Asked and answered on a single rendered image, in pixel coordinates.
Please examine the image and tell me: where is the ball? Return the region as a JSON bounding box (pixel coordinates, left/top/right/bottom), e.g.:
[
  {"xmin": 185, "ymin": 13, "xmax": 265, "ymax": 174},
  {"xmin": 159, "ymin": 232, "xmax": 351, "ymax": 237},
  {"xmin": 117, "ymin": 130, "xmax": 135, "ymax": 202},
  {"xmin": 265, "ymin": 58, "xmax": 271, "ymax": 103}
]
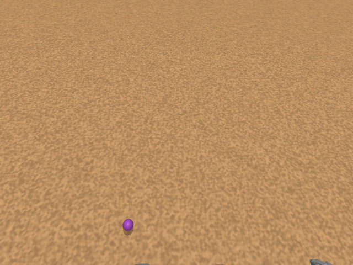
[{"xmin": 122, "ymin": 219, "xmax": 133, "ymax": 231}]

